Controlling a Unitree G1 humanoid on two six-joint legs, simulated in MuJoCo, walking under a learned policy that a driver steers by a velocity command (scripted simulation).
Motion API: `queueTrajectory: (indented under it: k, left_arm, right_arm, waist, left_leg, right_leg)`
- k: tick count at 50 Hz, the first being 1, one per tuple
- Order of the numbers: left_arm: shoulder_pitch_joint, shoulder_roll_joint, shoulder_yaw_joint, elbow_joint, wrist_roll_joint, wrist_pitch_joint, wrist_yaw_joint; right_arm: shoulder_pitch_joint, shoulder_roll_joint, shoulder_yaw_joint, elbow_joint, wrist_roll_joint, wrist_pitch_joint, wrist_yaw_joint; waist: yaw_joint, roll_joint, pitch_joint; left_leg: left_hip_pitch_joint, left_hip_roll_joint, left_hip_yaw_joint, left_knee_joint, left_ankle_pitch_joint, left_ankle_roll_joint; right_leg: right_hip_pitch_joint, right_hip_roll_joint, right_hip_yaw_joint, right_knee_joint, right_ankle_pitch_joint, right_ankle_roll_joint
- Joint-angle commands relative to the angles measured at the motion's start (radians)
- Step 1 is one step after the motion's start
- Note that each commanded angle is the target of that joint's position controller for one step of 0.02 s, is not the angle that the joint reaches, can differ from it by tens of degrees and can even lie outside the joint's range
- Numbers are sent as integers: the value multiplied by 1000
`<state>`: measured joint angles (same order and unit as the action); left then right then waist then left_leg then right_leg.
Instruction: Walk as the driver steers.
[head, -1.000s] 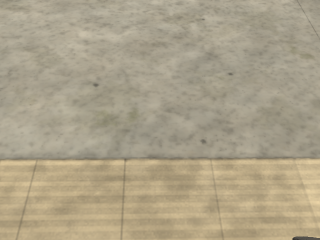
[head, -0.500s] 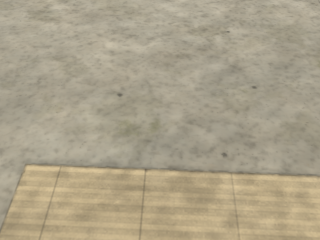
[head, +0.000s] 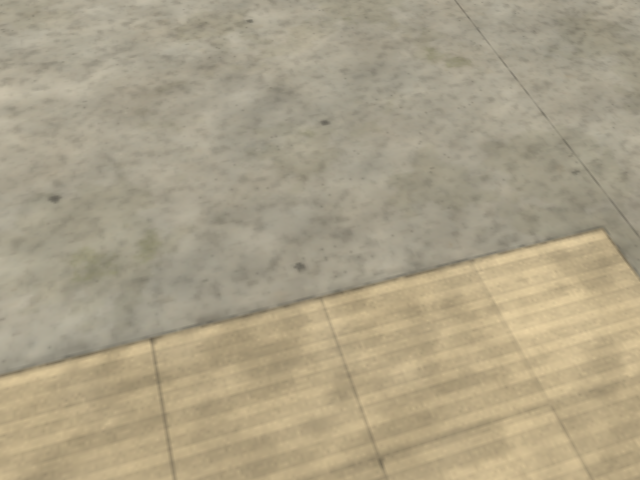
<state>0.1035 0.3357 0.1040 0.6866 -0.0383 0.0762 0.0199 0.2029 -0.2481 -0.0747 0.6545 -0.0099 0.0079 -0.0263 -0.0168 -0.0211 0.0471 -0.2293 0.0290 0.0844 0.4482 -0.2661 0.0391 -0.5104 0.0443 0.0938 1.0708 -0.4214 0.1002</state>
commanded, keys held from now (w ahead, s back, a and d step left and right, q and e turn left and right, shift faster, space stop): e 0.08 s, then q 0.48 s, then w+q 0.44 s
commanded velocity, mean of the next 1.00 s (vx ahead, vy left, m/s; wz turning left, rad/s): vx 0.12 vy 0.00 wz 0.23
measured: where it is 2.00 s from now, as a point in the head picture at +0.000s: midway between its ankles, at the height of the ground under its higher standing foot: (245, 385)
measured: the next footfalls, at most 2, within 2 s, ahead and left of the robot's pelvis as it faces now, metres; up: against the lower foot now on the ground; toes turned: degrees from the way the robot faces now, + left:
right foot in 0.20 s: +0.02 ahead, -0.16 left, +0.00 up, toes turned -5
left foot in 0.72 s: +0.00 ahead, +0.08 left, +0.00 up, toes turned +14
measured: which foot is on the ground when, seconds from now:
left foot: down 0.00-0.20, up 0.22-0.70, down 0.72-1.00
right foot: up 0.00-0.18, down 0.20-0.72, up 0.74-1.00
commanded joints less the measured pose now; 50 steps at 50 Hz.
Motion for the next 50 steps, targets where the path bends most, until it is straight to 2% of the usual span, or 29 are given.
queueTrajectory:
  k: [1,4,6,8,9,10,11,12,13,14,16,19,22,24,28,31,33,34,35,36,37,38,39,40,41,42,43,46,50]
  left_arm:
    - [-52,25,-6,-92,0,-12,-18]
    - [-65,27,-10,-114,3,-8,-33]
    - [-65,36,-8,-116,13,-8,-33]
    - [-5,12,-12,-86,22,-12,-33]
    - [42,0,-15,-56,30,-16,-33]
    - [80,21,-17,-39,41,-22,-27]
    - [101,70,-21,-49,57,-29,-12]
    - [105,80,-20,-23,78,-47,-19]
    - [33,71,-19,-28,74,-66,-26]
    - [-20,50,-26,-17,68,-83,-30]
    - [-49,50,-24,-1,50,-95,-24]
    - [-30,56,-16,23,46,-87,-1]
    - [-16,41,-17,35,47,-69,19]
    - [-15,45,-14,40,46,-64,27]
    - [-23,93,3,42,43,-58,25]
    - [16,127,16,52,30,-66,6]
    - [15,148,21,58,11,-76,-7]
    - [-7,150,22,59,5,-80,-10]
    - [-28,136,18,60,0,-81,-13]
    - [-35,89,6,59,6,-86,-17]
    - [-80,12,-18,28,37,-93,-26]
    - [-179,18,-21,-55,37,-120,-26]
    - [-188,86,-5,-48,11,-143,-34]
    - [-154,117,4,-35,1,-160,-41]
    - [-112,127,10,1,17,-170,-41]
    - [-99,134,15,14,44,-176,-41]
    - [-91,118,15,28,50,-176,-43]
    - [-116,55,0,16,42,-168,-45]
    - [-232,17,-17,-34,34,-170,-50]
  right_arm:
    - [-1,-187,-51,-52,2,13,-12]
    - [-17,-221,-60,-52,9,23,0]
    - [-6,-227,-57,-36,17,12,14]
    - [-37,-203,-41,-21,38,7,25]
    - [-36,-158,-22,-7,45,4,28]
    - [3,-95,5,8,28,-4,38]
    - [33,-37,33,2,-26,-10,52]
    - [35,-100,12,0,2,3,46]
    - [9,-173,-3,0,30,15,35]
    - [-3,-192,-14,3,33,24,18]
    - [21,-209,-29,32,26,47,-14]
    - [50,-186,-34,36,40,57,-21]
    - [19,-157,-32,23,44,61,-17]
    - [0,-143,-28,9,40,64,-13]
    - [-37,-123,-21,-27,32,68,15]
    - [-52,-134,-18,-41,40,67,30]
    - [-42,-139,-19,-44,44,58,39]
    - [-7,-136,-20,-26,43,53,42]
    - [64,-135,-25,13,42,45,43]
    - [173,-161,-40,70,45,39,38]
    - [312,-253,-71,105,55,29,26]
    - [305,-361,-82,64,33,-12,45]
    - [231,-289,-59,39,16,-44,54]
    - [173,-238,-43,33,23,-62,47]
    - [143,-207,-34,27,37,-66,40]
    - [125,-201,-30,24,43,-63,33]
    - [126,-193,-23,22,36,-62,22]
    - [176,-193,-25,40,35,-61,-1]
    - [216,-195,-26,68,36,-56,-13]
  waist:
    - [-13,158,-139]
    - [-13,186,-132]
    - [-19,199,-124]
    - [25,192,-126]
    - [51,162,-129]
    - [39,69,-168]
    - [1,-177,-206]
    - [23,-143,-244]
    - [19,-94,-180]
    - [8,-129,-120]
    - [8,-132,-80]
    - [1,-103,-94]
    - [20,-96,-85]
    - [27,-97,-83]
    - [36,-108,-78]
    - [56,-112,-67]
    - [36,-116,-49]
    - [5,-101,-48]
    - [-32,-79,-58]
    - [-66,-13,-73]
    - [-109,244,-90]
    - [-113,353,-71]
    - [-91,207,-31]
    - [-45,199,12]
    - [-22,130,21]
    - [-9,104,14]
    - [1,117,-5]
    - [-5,111,-31]
    - [-41,137,20]
  left_leg:
    - [246,265,-173,-86,548,198]
    - [172,283,-115,-107,494,201]
    - [134,275,-113,-96,446,193]
    - [103,249,-101,-44,407,158]
    - [47,217,-77,-3,369,110]
    - [-66,165,-34,70,279,28]
    - [-231,86,6,268,-246,-75]
    - [-153,68,-115,369,-396,-107]
    - [-146,60,-150,433,-387,-123]
    - [-185,52,-164,465,-355,-128]
    - [-211,28,-206,532,-283,-135]
    - [-237,0,-198,632,-219,-145]
    - [-291,3,-183,619,-190,-154]
    - [-303,20,-165,575,-177,-154]
    - [-226,40,-103,432,-194,-132]
    - [-190,42,-46,345,-214,-76]
    - [-137,38,-27,256,-203,-26]
    - [-67,25,-1,170,-155,0]
    - [42,-9,39,83,-100,25]
    - [181,-42,37,37,-99,55]
    - [373,138,-265,-56,-34,144]
    - [387,348,-822,-237,-186,343]
    - [373,379,-791,-289,-176,357]
    - [350,339,-684,-272,-93,308]
    - [347,286,-579,-247,11,260]
    - [339,254,-504,-240,144,225]
    - [313,217,-437,-238,271,198]
    - [282,156,-336,-236,440,172]
    - [179,113,-312,-241,334,146]
  right_leg:
    - [-86,-38,-41,-99,0,18]
    - [27,-54,-97,-210,-1,-13]
    - [108,-38,-111,-318,-14,-49]
    - [243,-18,-130,-555,106,-96]
    - [380,-9,-137,-735,261,-122]
    - [579,-87,-43,-742,507,-140]
    - [702,-324,190,-656,1075,-219]
    - [497,-438,215,-666,1009,-408]
    - [429,-392,179,-708,854,-422]
    - [401,-336,128,-721,760,-379]
    - [382,-317,80,-729,766,-341]
    - [412,-324,26,-736,771,-345]
    - [465,-333,7,-751,698,-347]
    - [488,-343,-15,-758,657,-344]
    - [451,-355,-65,-754,590,-337]
    - [407,-373,-60,-810,199,-325]
    - [370,-382,-43,-827,18,-299]
    - [336,-369,-71,-802,-10,-273]
    - [283,-342,-117,-741,-22,-243]
    - [196,-287,-186,-598,-33,-200]
    - [-49,-172,-314,-177,-96,-113]
    - [-360,6,-157,41,-247,-83]
    - [-411,-60,-37,112,-184,-104]
    - [-418,-90,-23,81,-69,-128]
    - [-392,-116,-27,42,22,-130]
    - [-356,-126,-32,-26,98,-125]
    - [-290,-121,-42,-58,170,-117]
    - [-227,-77,-71,-170,324,-82]
    - [-152,-35,-78,-415,473,-63]
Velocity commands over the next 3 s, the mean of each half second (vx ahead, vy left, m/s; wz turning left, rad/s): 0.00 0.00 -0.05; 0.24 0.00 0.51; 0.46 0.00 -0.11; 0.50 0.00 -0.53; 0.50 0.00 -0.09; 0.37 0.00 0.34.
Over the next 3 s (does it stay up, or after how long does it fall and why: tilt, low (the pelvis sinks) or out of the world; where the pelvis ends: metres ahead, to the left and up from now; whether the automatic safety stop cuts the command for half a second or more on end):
stays up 1.09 0.11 0.00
